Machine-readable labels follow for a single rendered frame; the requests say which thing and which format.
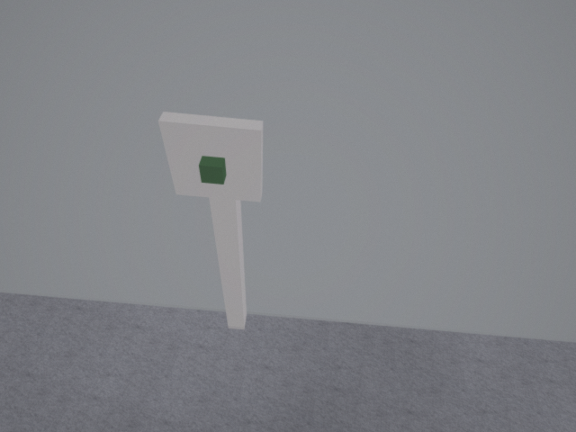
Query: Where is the panel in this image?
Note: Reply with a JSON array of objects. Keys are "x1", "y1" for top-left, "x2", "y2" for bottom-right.
[{"x1": 158, "y1": 112, "x2": 263, "y2": 329}]

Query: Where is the button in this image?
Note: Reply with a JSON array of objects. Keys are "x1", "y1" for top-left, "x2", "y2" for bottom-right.
[{"x1": 199, "y1": 156, "x2": 226, "y2": 185}]

